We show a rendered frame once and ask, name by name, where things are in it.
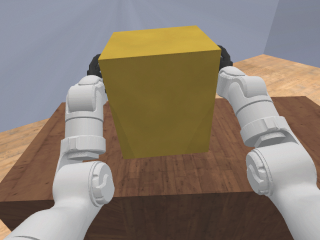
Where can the robot left upper arm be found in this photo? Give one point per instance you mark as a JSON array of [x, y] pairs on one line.
[[80, 190]]

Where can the pedestal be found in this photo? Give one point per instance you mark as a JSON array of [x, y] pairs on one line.
[[194, 196]]

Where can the carton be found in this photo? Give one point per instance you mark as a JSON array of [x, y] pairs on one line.
[[161, 87]]

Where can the robot right upper arm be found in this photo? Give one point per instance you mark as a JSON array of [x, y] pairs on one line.
[[284, 173]]

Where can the right robot hand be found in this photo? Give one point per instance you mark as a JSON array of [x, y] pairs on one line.
[[225, 60]]

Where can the left robot forearm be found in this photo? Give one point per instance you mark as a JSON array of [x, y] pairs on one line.
[[84, 117]]

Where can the right robot forearm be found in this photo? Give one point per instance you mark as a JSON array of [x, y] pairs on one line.
[[258, 118]]

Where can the left robot hand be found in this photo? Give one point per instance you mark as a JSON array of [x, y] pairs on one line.
[[94, 68]]

